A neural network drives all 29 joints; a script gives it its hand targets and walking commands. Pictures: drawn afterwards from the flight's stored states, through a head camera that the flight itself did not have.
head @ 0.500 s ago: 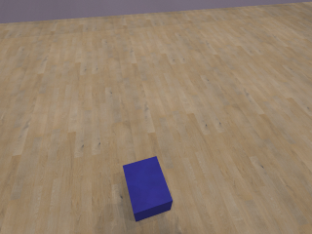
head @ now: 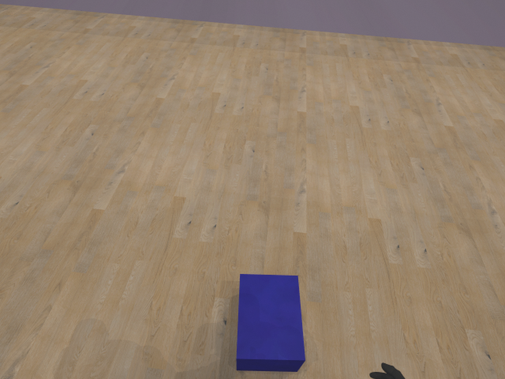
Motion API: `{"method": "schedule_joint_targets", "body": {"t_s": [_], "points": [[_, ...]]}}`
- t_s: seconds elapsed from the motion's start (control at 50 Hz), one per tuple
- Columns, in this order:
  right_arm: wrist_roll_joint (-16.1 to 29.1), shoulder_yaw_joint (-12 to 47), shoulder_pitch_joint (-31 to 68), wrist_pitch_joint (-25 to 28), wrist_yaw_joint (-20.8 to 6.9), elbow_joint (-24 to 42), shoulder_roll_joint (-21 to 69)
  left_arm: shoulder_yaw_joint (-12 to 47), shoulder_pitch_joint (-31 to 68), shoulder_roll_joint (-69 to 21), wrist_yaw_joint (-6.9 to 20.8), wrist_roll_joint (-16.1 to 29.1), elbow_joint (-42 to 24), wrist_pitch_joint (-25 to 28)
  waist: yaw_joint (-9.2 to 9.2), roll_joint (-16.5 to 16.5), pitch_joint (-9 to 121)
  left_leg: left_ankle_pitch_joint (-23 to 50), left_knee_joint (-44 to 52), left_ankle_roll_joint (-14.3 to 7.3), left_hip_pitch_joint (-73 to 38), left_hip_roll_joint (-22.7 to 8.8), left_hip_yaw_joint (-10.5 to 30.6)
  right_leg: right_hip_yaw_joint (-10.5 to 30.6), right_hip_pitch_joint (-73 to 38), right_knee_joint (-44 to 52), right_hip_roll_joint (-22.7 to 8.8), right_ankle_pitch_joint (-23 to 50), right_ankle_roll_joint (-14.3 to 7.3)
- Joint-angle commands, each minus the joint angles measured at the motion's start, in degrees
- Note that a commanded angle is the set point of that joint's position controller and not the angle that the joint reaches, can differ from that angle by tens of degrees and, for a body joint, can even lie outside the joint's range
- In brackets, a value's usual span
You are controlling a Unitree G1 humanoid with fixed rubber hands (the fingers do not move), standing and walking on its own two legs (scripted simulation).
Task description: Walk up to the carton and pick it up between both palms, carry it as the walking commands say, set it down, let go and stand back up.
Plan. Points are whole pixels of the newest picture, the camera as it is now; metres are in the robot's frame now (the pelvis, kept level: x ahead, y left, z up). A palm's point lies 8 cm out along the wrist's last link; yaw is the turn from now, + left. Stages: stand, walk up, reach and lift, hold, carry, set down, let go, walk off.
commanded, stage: walk up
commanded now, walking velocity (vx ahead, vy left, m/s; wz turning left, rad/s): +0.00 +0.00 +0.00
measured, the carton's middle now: (268, 321) +0.44 -0.05 -0.68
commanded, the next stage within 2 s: stand in 0.86 s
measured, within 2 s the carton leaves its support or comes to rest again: neither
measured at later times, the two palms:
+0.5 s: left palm out of the picture +0.02 +0.24 -0.13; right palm out of the picture +0.08 -0.24 -0.12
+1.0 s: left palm out of the picture +0.00 +0.25 -0.13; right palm out of the picture +0.06 -0.24 -0.12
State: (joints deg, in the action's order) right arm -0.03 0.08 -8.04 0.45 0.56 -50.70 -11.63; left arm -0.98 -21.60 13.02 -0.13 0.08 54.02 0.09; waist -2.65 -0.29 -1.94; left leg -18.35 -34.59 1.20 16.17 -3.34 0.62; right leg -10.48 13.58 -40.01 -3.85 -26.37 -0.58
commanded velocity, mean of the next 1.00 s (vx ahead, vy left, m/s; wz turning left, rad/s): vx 0.00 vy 0.00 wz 0.00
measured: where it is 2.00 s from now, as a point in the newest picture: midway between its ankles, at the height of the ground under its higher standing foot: outside the picture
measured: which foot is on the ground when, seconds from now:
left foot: down 0.00-1.00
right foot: down 0.00-1.00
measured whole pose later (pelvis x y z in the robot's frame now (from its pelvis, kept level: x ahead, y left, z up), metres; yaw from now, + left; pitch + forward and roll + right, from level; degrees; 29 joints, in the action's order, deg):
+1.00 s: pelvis -0.03 +0.00 +0.00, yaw +0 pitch -2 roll -1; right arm 0.0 0.1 -12.8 -0.7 0.4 -50.7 -11.6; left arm -0.1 -16.5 13.0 -0.5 -1.0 54.0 -0.7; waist -1.5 0.6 -1.8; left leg -15.5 -32.7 1.8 15.1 -2.8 0.3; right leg -6.0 12.9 -30.8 -4.0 -15.6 1.3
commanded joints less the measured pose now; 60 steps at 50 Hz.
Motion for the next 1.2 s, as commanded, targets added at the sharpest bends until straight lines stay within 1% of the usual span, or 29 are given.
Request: {"method": "schedule_joint_targets", "body": {"t_s": [0.0,0.06,0.08,0.1,0.16,0.18,0.24,0.28,0.34,0.38,0.44,0.46,0.5,0.54,0.56,0.58,0.6,0.62,0.66,0.68,0.72,0.78,0.8,0.92,0.96,1.08,1.1,1.16,1.18], "points": [[-0.69,-3.38,1.14,-0.93,0.97,0.25,-6.74,0.52,-2.98,3.65,-0.43,0.64,-2.63,0.59,0.92,15.26,2.23,47.82,6.51,-3.34,-9.61,-6.87,-1.26,6.56,3.81,11.23,-2.11,16.61,2.41],[-0.13,-2.37,-0.93,-1.03,1.02,0.03,-3.48,-1.35,-3.19,6.66,-1.54,-0.69,-0.91,0.66,1.08,0.79,5.44,23.45,4.51,-0.87,-6.03,-1.22,-2.28,10.37,-5.48,13.87,-5.56,45.91,-0.11],[-0.11,-3.13,-3.12,-1.38,0.89,0.09,-3.81,-0.85,-3.38,6.35,-1.24,-0.57,-0.48,0.57,1.50,2.40,3.36,13.31,4.52,-0.78,-5.12,-0.17,-2.52,11.69,-3.94,15.38,-6.56,45.17,-0.77],[-0.01,-2.63,-5.88,-1.70,1.07,-1.41,-3.36,-1.09,-1.54,6.56,-1.33,-1.04,-0.96,0.77,2.68,-3.69,4.61,8.61,6.85,-0.59,-4.33,0.25,-1.48,12.43,-5.75,14.64,-7.36,42.13,-1.92],[-0.18,-2.41,-2.88,-1.12,0.82,-1.08,-5.49,-0.91,1.73,6.41,-1.46,-0.48,-0.75,-0.16,1.87,-0.26,4.33,20.03,7.25,-0.13,-5.95,-1.46,-0.95,11.36,-5.00,14.96,-5.52,39.96,-0.81],[-0.49,-2.47,-2.55,-0.92,0.93,-0.76,-5.74,-1.37,1.88,7.43,-1.48,-0.51,-1.20,0.38,1.75,-3.84,5.85,23.34,6.41,-0.43,-7.07,-2.17,0.21,11.83,-4.64,13.95,-5.74,42.55,-1.11],[-0.26,-2.71,-4.37,-0.58,0.83,-0.94,-6.18,-1.09,0.92,6.13,-1.94,-0.27,-0.16,0.01,1.84,-0.80,6.81,25.30,6.92,-0.89,-8.56,-2.77,-0.04,11.71,-5.28,13.57,-5.31,40.13,-0.68],[-0.44,-2.16,-3.00,-0.75,0.40,0.23,-4.81,-1.34,2.48,5.66,-1.69,-0.62,-2.26,-0.15,1.25,-6.50,5.36,22.48,7.36,-1.12,-6.71,-2.66,-0.01,10.56,-4.27,14.11,-4.42,37.62,-0.45],[-0.78,-2.43,-2.83,-1.00,0.76,-0.41,-5.62,-1.07,3.40,5.10,-1.62,-0.27,-1.21,-0.41,1.75,0.98,2.60,17.53,9.88,-0.16,-5.62,-2.44,-0.09,11.15,-2.94,15.04,-4.87,31.76,-0.69],[-0.58,-1.96,-4.42,-0.90,0.65,-1.03,-4.55,-0.88,3.05,4.39,-1.61,-0.52,-1.64,-1.05,2.19,-1.02,2.81,17.18,10.23,-0.88,-5.26,-1.96,0.34,10.58,-3.09,16.02,-4.23,28.50,-0.41],[-0.66,-2.30,-5.52,-0.98,0.73,-1.23,-5.68,-0.84,3.76,4.76,-1.52,-0.66,-2.28,-0.77,2.38,1.56,3.09,14.80,11.82,-1.22,-3.82,-2.59,1.01,10.23,-3.17,16.80,-3.68,21.70,-0.30],[-0.70,-2.32,-5.51,-1.02,0.59,-1.11,-5.10,-0.71,2.57,4.50,-1.44,-0.46,-1.04,-0.61,2.19,-3.03,2.29,12.44,11.68,-0.65,-4.51,-2.86,1.47,10.75,-1.06,17.34,-4.02,20.47,-0.40],[-1.09,-2.01,-4.95,-0.70,0.86,-1.06,-5.66,-0.63,4.47,4.68,-0.97,-0.31,-2.19,-0.80,2.19,2.04,-0.77,9.48,13.27,-1.12,-2.63,-2.98,1.88,10.93,0.31,16.82,-3.12,15.93,-0.42],[-1.16,-1.83,-3.80,-0.72,0.42,-0.67,-4.40,-0.94,2.70,4.51,-1.09,-0.72,-1.99,-0.65,0.99,-0.04,-0.47,8.81,13.29,-1.18,-1.84,-2.80,2.04,10.38,-1.09,16.38,-3.92,16.23,-0.27],[-1.15,-2.25,-5.50,-0.93,0.64,-1.35,-5.96,-1.05,2.71,6.17,-1.10,-0.65,-2.39,-0.91,2.37,1.41,0.41,6.90,12.28,-1.50,-4.14,-1.90,1.03,12.44,2.03,17.89,-4.29,12.63,-0.95],[-1.51,-2.44,-3.89,-1.26,0.40,-0.49,-6.43,-0.21,2.66,4.64,-0.73,-0.51,-1.98,-1.33,2.23,6.53,-4.06,0.69,14.05,-1.10,-0.39,-2.69,2.19,11.02,3.81,18.27,-3.00,10.42,-0.07],[-1.46,-2.44,-4.12,-1.29,0.24,-0.71,-7.07,-0.18,3.43,5.14,-0.36,-0.72,-3.65,-1.11,1.98,6.19,-4.03,-3.92,15.39,-1.37,2.05,-2.15,2.90,11.32,3.20,17.17,-2.34,9.53,0.03],[-1.35,-2.05,-5.10,-1.21,-0.14,-1.07,-6.99,-0.42,4.49,4.61,-0.66,-1.02,-2.81,-1.05,2.14,0.66,-3.89,-2.25,15.82,-1.71,2.48,-2.34,4.01,10.61,1.59,16.89,-2.30,10.26,0.13],[-1.74,-2.32,-3.38,-1.44,-0.38,-0.24,-7.81,-0.59,5.58,6.13,-0.20,-1.40,-2.96,-1.34,1.95,2.43,-5.87,-7.53,15.30,-0.97,3.91,-1.69,3.02,11.32,3.75,18.58,-2.09,3.17,-0.10],[-1.47,-2.10,-3.73,-1.14,0.21,0.01,-6.91,-1.03,3.77,5.73,-0.28,-1.02,-3.51,-0.90,1.83,-0.76,-3.98,-6.01,15.05,-0.96,2.45,-2.06,3.99,11.00,3.67,17.99,-1.83,5.98,0.14],[-1.64,-2.36,-2.11,-1.10,0.20,0.15,-8.30,-0.71,3.20,5.76,-0.07,-0.90,-3.31,-1.03,1.23,6.11,-5.21,-6.04,17.20,-0.91,2.47,-3.57,5.18,10.30,4.38,16.22,-1.09,9.01,0.39],[-1.54,-2.77,-4.58,-1.16,0.11,-0.28,-7.87,-0.24,3.24,4.46,-0.37,-0.94,-3.08,-0.80,2.28,6.62,-5.61,-5.28,16.09,-1.49,3.31,-3.54,4.98,10.25,5.22,17.00,-1.37,9.29,0.56],[-1.40,-2.37,-4.82,-1.46,-0.15,-0.12,-7.75,-0.56,3.69,5.56,-0.37,-1.19,-2.73,-0.74,2.73,2.27,-3.41,-5.17,15.26,-0.88,1.91,-2.51,4.11,10.62,5.11,17.65,-1.22,7.49,0.71],[-1.31,-1.78,-6.19,-1.27,0.06,-0.27,-5.10,-0.22,3.35,3.81,-0.03,-1.04,-2.26,-0.36,2.78,1.30,-5.27,1.90,12.94,-0.56,-0.32,-1.29,1.63,13.00,5.55,20.56,-3.17,8.98,0.68],[-1.18,-1.79,-7.51,-1.12,0.40,-1.26,-5.42,-1.00,3.64,5.54,-0.58,-0.91,-2.46,0.14,3.12,-2.25,-1.87,6.84,11.33,-0.86,-3.73,-1.23,1.08,14.06,4.72,21.00,-3.94,11.41,-0.25],[-1.44,-2.06,-6.81,-0.36,0.47,-0.31,-5.59,-0.93,2.84,5.11,-0.72,-0.64,-2.55,0.29,2.68,2.31,-0.67,8.10,13.79,-0.91,-2.05,-1.94,1.57,11.58,1.40,18.15,-2.51,15.20,-0.05],[-0.92,-2.42,-7.04,-0.29,0.67,-0.41,-6.12,-1.21,2.54,4.95,-0.57,-0.39,-2.92,0.34,2.40,0.23,-0.48,8.64,14.37,-0.42,-2.46,-3.25,2.49,10.96,1.59,17.07,-2.18,17.73,0.01],[-1.08,-2.22,-6.64,-0.70,0.55,-0.37,-5.61,-0.17,2.08,2.71,-0.51,-0.62,-1.35,0.05,2.56,7.37,-2.09,4.60,16.44,-1.40,-1.12,-3.44,3.18,10.09,2.99,16.79,-2.13,15.76,0.54],[-3.54,-5.74,13.46,-1.42,-2.14,19.74,-9.18,0.68,22.18,2.51,-0.02,2.62,-21.46,0.33,4.02,4.99,-0.32,-8.87,9.78,1.19,14.50,3.88,-3.77,7.00,6.26,10.26,8.84,3.65,-2.21]]}}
